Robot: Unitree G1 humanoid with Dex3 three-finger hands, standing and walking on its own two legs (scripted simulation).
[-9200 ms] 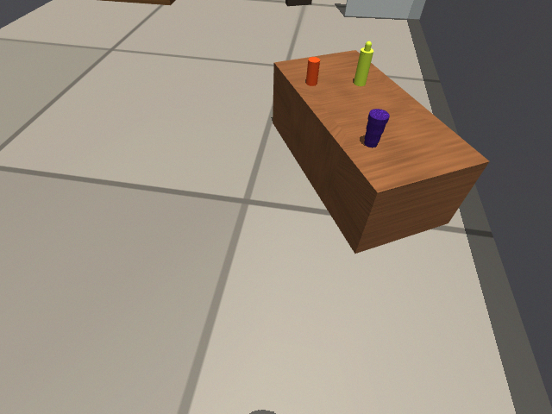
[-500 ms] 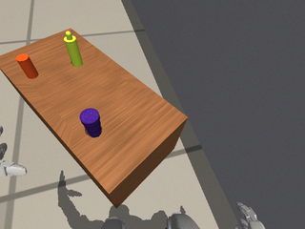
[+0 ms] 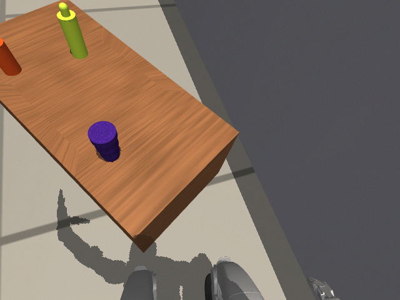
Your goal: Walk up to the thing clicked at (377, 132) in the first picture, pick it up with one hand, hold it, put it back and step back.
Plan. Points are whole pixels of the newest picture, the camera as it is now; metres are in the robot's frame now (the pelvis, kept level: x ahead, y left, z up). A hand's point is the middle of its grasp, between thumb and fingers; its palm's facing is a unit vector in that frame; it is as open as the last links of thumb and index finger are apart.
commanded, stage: go down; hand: left
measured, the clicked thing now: (107, 144) +0.55 +0.22 -0.23
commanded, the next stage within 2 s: none
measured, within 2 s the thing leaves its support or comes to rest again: neither
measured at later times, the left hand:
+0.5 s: hand out of the picture +0.42 +0.40 +0.04, palm faces +0.26 -0.96 -0.06, open 17.4 cm
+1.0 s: hand out of the picture +0.44 +0.41 +0.04, palm faces +0.27 -0.96 -0.04, open 17.3 cm
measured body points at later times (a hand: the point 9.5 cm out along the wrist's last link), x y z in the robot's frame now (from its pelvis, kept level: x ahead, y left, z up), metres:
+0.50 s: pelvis +0.01 +0.00 -0.01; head +0.15 +0.06 +0.42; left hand +0.40 +0.45 +0.05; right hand +0.07 -0.27 -0.10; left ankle +0.00 +0.12 -0.67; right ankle +0.04 -0.15 -0.67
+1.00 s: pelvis +0.00 +0.01 -0.02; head +0.16 +0.06 +0.40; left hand +0.42 +0.46 +0.05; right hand +0.05 -0.27 -0.11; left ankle +0.00 +0.12 -0.67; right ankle +0.04 -0.15 -0.67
